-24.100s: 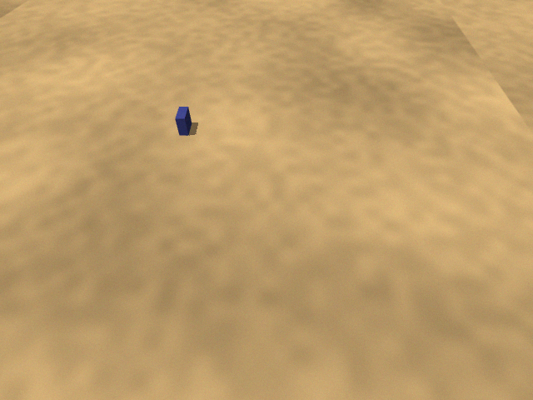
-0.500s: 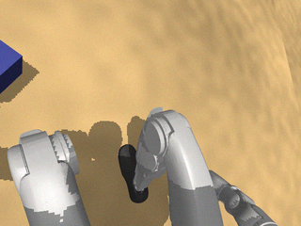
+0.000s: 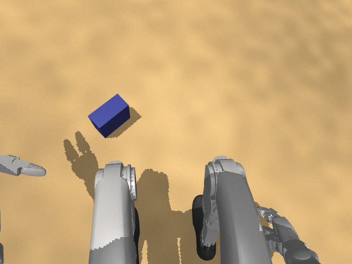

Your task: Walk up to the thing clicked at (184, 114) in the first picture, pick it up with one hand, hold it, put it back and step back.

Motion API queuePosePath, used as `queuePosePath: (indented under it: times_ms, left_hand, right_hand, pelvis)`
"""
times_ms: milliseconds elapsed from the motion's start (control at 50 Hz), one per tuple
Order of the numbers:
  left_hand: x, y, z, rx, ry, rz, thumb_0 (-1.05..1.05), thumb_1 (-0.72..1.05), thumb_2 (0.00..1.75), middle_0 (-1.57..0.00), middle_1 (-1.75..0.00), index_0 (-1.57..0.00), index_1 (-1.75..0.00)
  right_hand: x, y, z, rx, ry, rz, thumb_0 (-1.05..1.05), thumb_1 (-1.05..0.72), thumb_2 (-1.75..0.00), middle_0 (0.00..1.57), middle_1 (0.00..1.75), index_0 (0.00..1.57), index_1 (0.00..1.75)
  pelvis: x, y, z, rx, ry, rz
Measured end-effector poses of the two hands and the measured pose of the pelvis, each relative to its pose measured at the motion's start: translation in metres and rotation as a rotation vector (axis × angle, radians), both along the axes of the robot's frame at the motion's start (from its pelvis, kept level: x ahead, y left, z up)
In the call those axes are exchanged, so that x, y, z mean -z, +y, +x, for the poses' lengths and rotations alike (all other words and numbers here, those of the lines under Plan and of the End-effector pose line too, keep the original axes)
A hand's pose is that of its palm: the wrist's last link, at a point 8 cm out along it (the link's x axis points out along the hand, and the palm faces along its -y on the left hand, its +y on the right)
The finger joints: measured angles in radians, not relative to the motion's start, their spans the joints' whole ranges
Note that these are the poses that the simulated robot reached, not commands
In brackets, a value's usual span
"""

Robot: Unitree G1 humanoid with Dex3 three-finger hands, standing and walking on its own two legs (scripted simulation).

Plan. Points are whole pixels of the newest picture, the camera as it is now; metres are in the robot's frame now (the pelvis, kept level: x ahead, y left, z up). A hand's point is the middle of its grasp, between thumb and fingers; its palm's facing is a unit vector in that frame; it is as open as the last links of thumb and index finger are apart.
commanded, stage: home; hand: left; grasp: from the side
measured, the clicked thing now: (111, 117) +0.51 +0.21 -0.33
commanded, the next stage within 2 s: none
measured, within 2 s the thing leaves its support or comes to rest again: neither
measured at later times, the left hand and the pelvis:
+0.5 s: hand (7, 171) +0.27 +0.24 +0.12, palm faces +0.20 -0.90 -0.39, open 17.3 cm; pelvis +0.05 -0.02 +0.22, yaw +6 degrees
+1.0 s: hand out of the picture +0.24 +0.20 +0.27, palm faces +0.22 -0.93 -0.30, open 17.6 cm; pelvis +0.09 +0.00 +0.32, yaw +7 degrees
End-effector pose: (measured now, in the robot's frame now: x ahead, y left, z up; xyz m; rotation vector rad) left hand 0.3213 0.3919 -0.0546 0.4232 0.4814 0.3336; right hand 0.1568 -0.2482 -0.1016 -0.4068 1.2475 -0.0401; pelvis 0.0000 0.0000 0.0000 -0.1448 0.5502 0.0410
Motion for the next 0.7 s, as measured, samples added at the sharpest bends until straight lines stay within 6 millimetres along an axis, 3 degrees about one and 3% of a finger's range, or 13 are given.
queuePosePath:
  times_ms: [140,360,540,700]
  left_hand:
    - [-0.051,-0.039,-0.037,-0.026,0.135,-0.026,-0.02,-0.51,0.07,-0.06,-0.06,-0.06,-0.06]
    - [-0.149,-0.087,-0.060,-0.096,0.225,-0.094,-0.01,-0.52,0.06,-0.06,-0.06,-0.06,-0.05]
    - [-0.224,-0.117,-0.076,-0.132,0.279,-0.158,-0.01,-0.50,0.07,-0.06,-0.06,-0.06,-0.06]
    - [-0.287,-0.138,-0.090,-0.131,0.279,-0.202,-0.01,-0.52,0.07,-0.06,-0.06,-0.06,-0.05]
  right_hand:
    - [-0.049,0.003,0.031,0.029,-0.099,0.052,0.01,-0.90,-0.90,0.21,0.30,0.21,0.31]
    - [-0.166,-0.009,0.074,0.049,-0.276,0.030,0.01,-0.90,-0.90,0.21,0.30,0.21,0.31]
    - [-0.253,-0.010,0.083,0.081,-0.370,0.014,0.01,-0.90,-0.90,0.20,0.30,0.21,0.31]
    - [-0.313,0.002,0.085,0.104,-0.446,0.016,0.01,-0.90,-0.90,0.21,0.30,0.21,0.31]
  pelvis:
    - [-0.059,-0.010,0.008,-0.014,0.005,0.048]
    - [-0.162,-0.023,0.034,-0.035,-0.054,0.091]
    - [-0.235,-0.021,0.059,-0.052,-0.159,0.106]
    - [-0.286,-0.014,0.077,-0.065,-0.267,0.112]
